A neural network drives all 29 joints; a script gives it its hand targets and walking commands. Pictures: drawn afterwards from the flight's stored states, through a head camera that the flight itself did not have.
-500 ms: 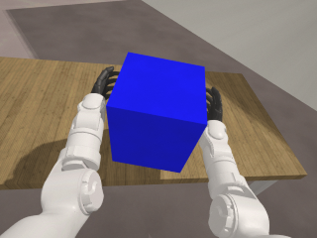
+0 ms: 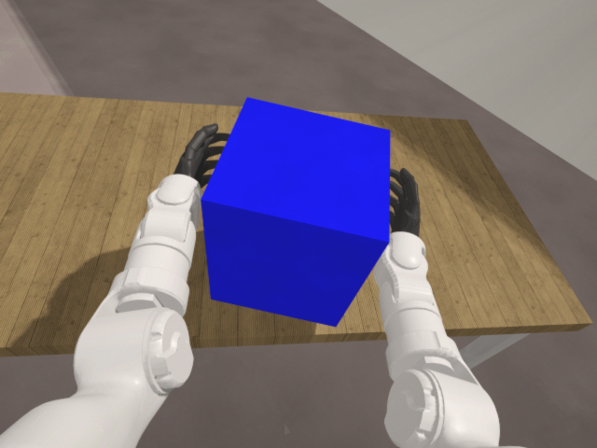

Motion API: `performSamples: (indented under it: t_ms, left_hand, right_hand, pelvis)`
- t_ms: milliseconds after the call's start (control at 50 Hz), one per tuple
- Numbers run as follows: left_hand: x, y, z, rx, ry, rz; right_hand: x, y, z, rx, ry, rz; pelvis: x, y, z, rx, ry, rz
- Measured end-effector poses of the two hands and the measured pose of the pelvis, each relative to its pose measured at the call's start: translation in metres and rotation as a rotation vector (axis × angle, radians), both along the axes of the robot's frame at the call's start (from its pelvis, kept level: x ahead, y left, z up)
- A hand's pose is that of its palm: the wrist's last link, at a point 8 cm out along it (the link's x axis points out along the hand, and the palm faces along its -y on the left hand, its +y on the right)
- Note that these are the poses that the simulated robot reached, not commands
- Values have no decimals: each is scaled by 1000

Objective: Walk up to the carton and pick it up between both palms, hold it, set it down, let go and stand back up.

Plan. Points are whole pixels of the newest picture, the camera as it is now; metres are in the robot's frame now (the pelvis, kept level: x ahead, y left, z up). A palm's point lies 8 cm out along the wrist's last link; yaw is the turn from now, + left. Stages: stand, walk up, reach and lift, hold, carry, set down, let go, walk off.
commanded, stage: set down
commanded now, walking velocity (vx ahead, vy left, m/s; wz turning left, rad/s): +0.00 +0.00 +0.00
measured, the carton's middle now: (294, 220) +0.42 -0.03 +0.04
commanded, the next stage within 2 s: none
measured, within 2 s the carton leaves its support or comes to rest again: rests again in 0.62 s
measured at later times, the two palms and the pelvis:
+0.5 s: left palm (193, 187) +0.45 +0.12 +0.08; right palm (396, 236) +0.38 -0.17 +0.07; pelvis +0.00 +0.00 +0.00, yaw +0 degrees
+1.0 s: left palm (194, 199) +0.44 +0.12 +0.07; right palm (395, 247) +0.37 -0.17 +0.06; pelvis -0.01 +0.00 +0.00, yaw +0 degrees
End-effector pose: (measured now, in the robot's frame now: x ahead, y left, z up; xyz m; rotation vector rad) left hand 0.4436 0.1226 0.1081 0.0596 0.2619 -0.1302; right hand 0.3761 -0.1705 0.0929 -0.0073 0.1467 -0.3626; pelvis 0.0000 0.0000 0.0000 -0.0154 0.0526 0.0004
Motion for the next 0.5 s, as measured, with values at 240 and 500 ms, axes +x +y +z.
performSamples:
  t_ms: [240,500]
  left_hand:
    - [7,0,-15,-3,18,-9]
    - [7,-1,-26,-2,27,-14]
  right_hand:
    - [3,1,-15,-9,18,-11]
    - [2,0,-25,-13,27,-16]
  pelvis:
    - [2,0,0,0,52,-1]
    - [0,1,-1,-1,83,-5]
